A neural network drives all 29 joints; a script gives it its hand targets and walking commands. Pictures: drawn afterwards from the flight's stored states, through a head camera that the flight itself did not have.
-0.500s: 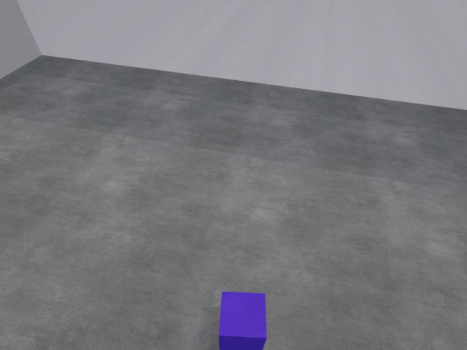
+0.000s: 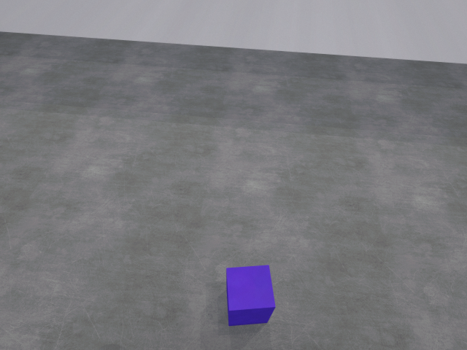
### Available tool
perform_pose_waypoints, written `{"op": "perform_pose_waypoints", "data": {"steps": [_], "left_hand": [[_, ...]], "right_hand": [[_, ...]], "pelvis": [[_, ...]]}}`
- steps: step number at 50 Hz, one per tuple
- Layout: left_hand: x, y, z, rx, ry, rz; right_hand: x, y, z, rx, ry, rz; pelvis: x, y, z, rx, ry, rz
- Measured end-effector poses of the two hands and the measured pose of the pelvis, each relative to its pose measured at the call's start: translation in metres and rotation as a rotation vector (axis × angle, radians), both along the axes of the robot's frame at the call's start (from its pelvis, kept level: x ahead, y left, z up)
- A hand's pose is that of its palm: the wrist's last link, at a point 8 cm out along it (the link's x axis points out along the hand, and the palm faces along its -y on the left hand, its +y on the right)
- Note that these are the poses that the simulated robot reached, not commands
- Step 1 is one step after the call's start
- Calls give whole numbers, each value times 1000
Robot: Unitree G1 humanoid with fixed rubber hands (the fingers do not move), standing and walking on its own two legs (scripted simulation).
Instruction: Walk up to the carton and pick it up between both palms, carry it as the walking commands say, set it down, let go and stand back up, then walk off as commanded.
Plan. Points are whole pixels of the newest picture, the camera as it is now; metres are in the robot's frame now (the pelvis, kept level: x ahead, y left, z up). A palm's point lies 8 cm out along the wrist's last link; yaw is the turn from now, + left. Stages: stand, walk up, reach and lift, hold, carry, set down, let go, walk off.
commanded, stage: walk off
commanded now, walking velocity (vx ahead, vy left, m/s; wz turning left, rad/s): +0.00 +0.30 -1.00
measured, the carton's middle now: (247, 297) +0.39 -0.02 -0.65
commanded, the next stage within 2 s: stand in 1.36 s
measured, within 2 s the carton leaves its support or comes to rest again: neither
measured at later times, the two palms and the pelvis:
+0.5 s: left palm (83, 276) +0.26 +0.33 -0.11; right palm out of the picture -0.05 -0.13 -0.16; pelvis +0.02 +0.13 -0.02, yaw -30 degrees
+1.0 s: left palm (124, 188) +0.48 +0.32 -0.12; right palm out of the picture +0.01 +0.04 -0.10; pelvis +0.17 +0.26 -0.01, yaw -59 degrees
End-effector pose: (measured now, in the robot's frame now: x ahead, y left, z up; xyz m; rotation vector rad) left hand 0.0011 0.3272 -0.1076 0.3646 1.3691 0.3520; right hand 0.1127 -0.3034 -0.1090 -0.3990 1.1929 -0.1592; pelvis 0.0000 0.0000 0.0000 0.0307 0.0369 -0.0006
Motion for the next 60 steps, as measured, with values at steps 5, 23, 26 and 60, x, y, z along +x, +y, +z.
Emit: {"op": "perform_pose_waypoints", "data": {"steps": [5,23,26,60], "left_hand": [[29,61,-12,33,3,-81],[255,-8,-12,-135,-256,-647],[254,10,0,-85,-214,-656],[511,-132,-2,-370,-293,-1476]], "right_hand": [[-24,44,-5,-10,-28,-72],[-167,170,-53,114,-17,-537],[-164,180,-43,134,-41,-569],[-139,448,-42,69,-106,-1335]], "pelvis": [[-4,48,-13,-4,12,-80],[16,125,-30,-25,-6,-487],[24,136,-19,-17,-15,-541],[209,276,-31,-24,17,-1256]]}}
